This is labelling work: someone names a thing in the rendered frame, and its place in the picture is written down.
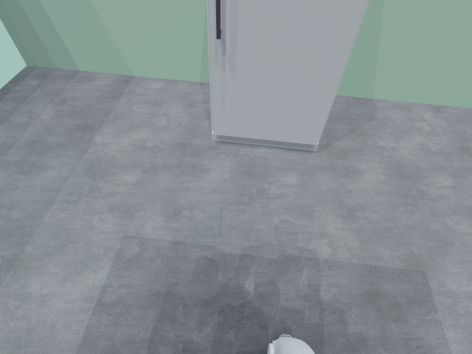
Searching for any robot right thigh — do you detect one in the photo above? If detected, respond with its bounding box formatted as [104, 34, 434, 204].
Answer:
[268, 337, 315, 354]

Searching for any fridge door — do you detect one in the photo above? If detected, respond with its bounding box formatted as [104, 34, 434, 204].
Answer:
[209, 0, 367, 145]

